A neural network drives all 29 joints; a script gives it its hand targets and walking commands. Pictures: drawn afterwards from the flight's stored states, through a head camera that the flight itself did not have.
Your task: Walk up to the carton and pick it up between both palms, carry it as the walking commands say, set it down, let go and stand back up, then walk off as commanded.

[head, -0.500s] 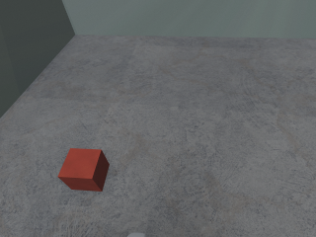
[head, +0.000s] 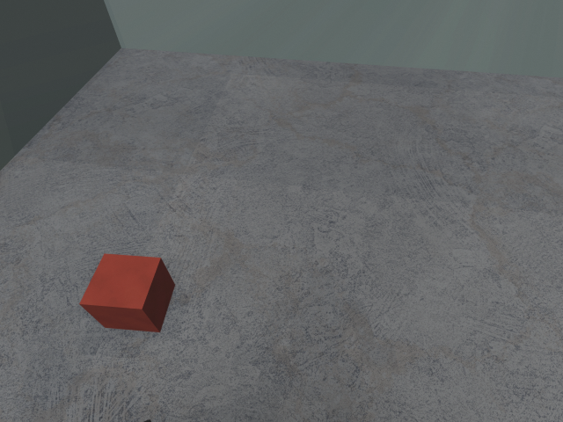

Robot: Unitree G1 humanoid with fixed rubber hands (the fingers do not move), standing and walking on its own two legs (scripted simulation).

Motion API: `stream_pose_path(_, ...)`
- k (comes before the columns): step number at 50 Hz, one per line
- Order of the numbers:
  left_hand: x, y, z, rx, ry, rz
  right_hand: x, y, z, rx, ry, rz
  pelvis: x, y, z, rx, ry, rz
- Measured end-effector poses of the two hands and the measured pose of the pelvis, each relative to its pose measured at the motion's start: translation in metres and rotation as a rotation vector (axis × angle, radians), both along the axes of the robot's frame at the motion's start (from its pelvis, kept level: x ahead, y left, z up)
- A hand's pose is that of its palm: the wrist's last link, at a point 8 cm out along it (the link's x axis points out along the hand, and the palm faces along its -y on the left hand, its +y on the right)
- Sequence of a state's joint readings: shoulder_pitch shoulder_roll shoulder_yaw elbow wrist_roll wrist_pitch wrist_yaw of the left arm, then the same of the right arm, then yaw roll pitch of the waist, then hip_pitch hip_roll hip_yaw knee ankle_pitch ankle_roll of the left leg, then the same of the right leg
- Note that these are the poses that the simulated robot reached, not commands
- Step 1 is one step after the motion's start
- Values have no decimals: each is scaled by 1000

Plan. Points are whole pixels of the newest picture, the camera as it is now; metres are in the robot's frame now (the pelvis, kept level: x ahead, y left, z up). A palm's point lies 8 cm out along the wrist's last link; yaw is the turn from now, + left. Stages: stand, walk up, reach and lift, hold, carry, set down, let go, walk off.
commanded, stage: stand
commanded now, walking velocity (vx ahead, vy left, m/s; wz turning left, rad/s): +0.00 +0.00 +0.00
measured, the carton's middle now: (132, 293) +0.59 +0.62 -0.66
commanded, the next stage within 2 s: none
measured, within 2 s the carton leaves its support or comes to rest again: neither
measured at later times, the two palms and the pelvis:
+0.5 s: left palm out of the picture +0.05 +0.25 -0.11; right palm out of the picture +0.07 -0.27 -0.10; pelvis -0.02 +0.00 +0.00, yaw +0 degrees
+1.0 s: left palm out of the picture +0.05 +0.25 -0.11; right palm out of the picture +0.07 -0.27 -0.10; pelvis -0.03 +0.00 +0.00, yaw +0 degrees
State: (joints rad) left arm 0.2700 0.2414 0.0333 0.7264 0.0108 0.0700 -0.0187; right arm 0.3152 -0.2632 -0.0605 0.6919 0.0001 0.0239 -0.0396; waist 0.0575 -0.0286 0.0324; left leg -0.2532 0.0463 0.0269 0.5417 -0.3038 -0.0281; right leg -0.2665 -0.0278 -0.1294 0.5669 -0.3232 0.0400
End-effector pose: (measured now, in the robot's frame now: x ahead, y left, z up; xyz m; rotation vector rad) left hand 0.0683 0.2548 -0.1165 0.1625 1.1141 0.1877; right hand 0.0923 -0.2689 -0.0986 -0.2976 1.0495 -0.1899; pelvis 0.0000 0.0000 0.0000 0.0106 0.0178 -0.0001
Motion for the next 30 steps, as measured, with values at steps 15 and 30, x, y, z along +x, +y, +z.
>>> stream_pose_path(15, -4, -21, 23, 67, -91, -5, -13, -16, -11, 82, 2, -1, -14, -25, 3, 29, -27, -1)
stream_pose_path(30, -15, -4, 5, 6, -80, -1, -22, 2, 5, 27, -37, 10, -26, -1, 1, -7, -39, -5)
